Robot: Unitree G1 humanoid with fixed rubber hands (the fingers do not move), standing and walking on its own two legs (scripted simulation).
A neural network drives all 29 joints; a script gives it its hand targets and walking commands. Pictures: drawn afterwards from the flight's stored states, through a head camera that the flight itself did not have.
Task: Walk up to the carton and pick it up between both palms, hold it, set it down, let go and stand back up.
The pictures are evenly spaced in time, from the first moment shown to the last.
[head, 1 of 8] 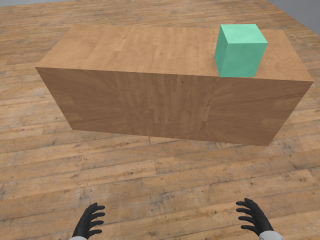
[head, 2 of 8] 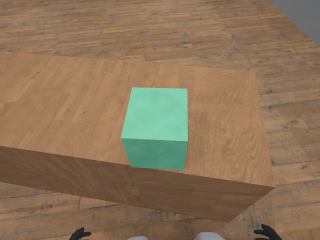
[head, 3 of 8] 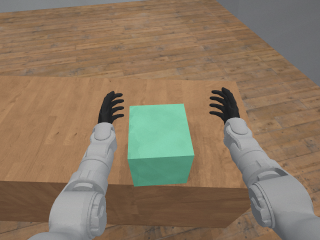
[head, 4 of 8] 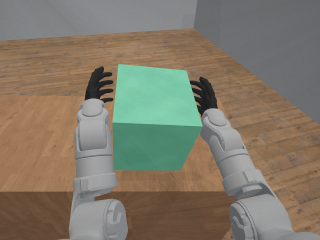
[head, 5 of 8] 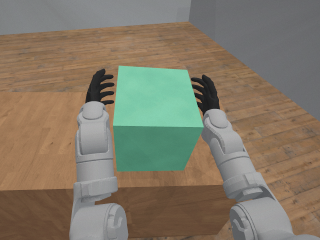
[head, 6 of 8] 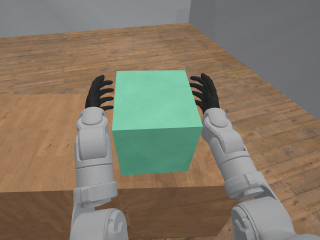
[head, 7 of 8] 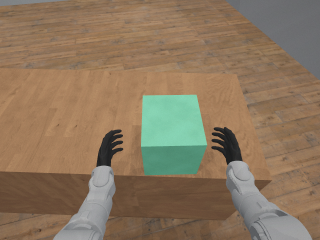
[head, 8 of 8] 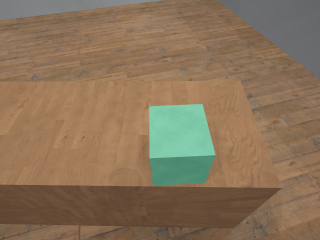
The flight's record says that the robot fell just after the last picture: no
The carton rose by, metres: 0.22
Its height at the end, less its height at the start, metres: +0.00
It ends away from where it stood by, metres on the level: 0.04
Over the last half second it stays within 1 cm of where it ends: yes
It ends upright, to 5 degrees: yes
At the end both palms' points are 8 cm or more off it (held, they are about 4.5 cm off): yes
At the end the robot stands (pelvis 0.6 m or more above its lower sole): yes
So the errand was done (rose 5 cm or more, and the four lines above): yes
